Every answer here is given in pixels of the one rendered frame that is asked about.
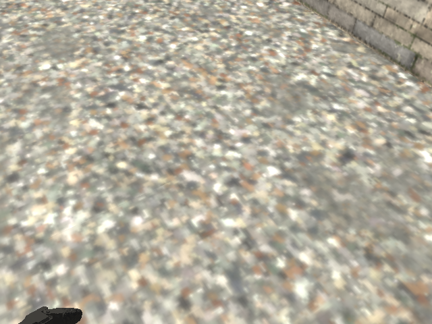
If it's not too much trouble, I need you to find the robot left hand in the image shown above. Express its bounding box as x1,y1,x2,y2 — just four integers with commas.
18,306,82,324

